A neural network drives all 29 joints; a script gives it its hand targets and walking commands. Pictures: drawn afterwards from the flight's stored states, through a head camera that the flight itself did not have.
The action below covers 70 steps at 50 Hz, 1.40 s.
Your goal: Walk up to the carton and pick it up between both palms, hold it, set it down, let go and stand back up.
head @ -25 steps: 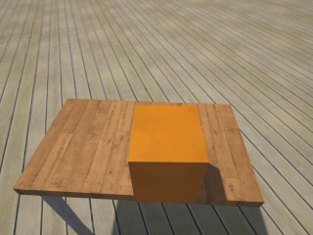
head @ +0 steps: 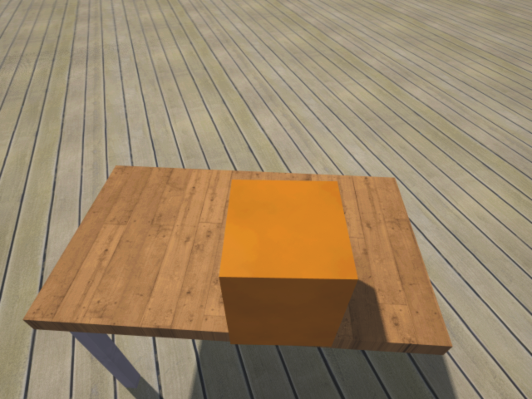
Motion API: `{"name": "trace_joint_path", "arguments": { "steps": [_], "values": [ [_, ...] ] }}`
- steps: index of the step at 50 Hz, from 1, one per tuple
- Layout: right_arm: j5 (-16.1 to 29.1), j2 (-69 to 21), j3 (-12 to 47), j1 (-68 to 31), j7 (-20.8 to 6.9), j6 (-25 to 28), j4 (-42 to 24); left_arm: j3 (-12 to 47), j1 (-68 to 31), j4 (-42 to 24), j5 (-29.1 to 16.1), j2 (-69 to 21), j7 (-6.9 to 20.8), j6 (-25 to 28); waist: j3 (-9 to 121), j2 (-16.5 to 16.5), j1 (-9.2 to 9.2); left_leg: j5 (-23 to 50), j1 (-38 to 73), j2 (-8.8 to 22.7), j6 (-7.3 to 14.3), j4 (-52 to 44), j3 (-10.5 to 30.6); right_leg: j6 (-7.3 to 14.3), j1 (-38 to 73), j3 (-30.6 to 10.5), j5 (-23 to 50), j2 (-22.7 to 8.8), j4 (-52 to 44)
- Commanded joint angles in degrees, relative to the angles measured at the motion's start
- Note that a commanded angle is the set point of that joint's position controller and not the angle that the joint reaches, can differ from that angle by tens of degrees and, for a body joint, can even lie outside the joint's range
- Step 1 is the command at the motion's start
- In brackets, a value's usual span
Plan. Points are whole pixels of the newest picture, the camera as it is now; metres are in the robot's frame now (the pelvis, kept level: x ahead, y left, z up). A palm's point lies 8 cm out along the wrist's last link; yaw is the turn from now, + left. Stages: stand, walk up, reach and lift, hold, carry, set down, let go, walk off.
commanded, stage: stand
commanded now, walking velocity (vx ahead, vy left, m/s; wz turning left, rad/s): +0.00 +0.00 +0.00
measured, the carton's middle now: (282, 264) +0.40 -0.01 -0.06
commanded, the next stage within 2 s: none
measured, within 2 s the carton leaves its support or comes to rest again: neither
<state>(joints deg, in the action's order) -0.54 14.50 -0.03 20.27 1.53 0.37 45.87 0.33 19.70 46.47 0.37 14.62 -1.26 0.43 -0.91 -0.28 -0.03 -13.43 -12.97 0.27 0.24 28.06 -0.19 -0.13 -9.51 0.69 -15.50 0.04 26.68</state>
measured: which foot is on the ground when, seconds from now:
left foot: down 0.00-1.00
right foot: down 0.00-1.00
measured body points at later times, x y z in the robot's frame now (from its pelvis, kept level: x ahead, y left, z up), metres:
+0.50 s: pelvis +0.00 +0.00 +0.00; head +0.00 +0.00 +0.45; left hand +0.04 +0.26 -0.13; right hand +0.04 -0.26 -0.13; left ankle +0.02 +0.11 -0.74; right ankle -0.01 -0.12 -0.74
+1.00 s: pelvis +0.00 +0.00 +0.00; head +0.00 +0.00 +0.45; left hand +0.03 +0.26 -0.14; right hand +0.04 -0.26 -0.14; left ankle +0.02 +0.11 -0.74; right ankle -0.01 -0.12 -0.74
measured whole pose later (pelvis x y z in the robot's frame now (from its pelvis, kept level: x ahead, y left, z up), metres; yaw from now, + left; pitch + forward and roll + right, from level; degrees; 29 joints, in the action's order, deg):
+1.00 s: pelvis +0.00 +0.00 +0.00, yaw +1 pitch -2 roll +0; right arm -0.3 13.6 0.3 20.1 2.0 0.4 51.0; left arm 0.5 20.1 51.4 0.1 13.9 -1.7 0.3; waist -1.2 -0.2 0.1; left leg -12.7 -12.1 -0.1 0.3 26.4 0.5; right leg -0.2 -8.2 1.4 -14.9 -0.3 24.8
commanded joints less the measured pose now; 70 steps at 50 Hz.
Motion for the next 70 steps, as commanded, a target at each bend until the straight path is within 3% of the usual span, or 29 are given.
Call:
{"name": "trace_joint_path", "arguments": {
  "steps": [1,70],
  "values": [
    [0.01,7.10,-1.66,2.31,0.27,0.69,-2.36,-1.65,2.25,-2.29,-0.03,7.18,-0.24,0.62,-2.52,-0.19,0.05,5.02,0.10,4.78,0.69,-5.52,6.21,1.32,-3.40,-5.57,4.50,-5.17,-5.48],
    [0.28,5.18,-0.79,2.71,1.01,0.60,5.52,-1.16,4.01,4.99,-0.41,5.35,-0.85,0.39,-3.55,-0.23,0.11,6.71,0.53,4.59,0.25,-6.97,6.75,0.98,-1.47,-4.30,5.31,-5.71,-7.34]
  ]
}}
